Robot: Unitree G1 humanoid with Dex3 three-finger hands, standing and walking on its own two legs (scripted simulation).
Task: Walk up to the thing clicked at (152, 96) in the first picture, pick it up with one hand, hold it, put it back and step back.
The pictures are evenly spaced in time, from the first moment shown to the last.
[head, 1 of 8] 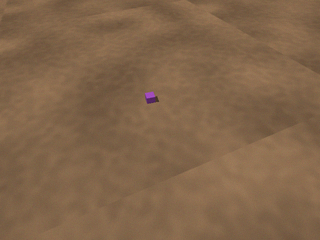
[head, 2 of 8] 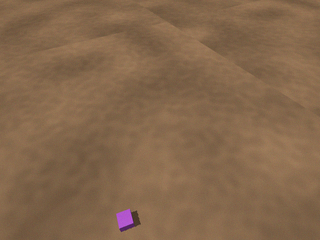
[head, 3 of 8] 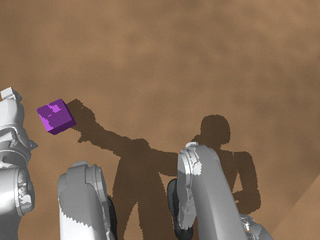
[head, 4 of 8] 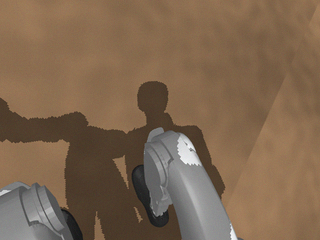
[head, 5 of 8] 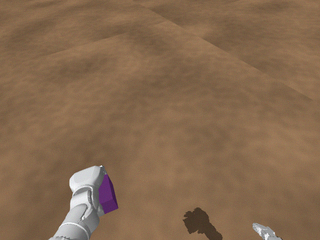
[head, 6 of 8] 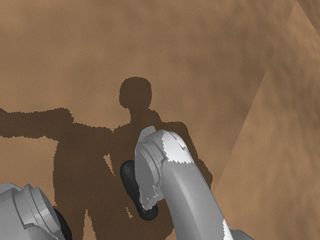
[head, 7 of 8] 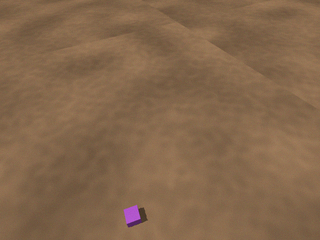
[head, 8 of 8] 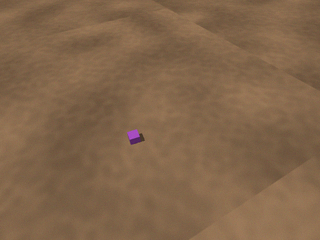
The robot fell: no
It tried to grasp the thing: yes
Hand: left
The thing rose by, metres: 0.67
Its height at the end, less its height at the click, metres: +0.00
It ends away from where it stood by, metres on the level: 0.01
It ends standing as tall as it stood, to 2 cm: yes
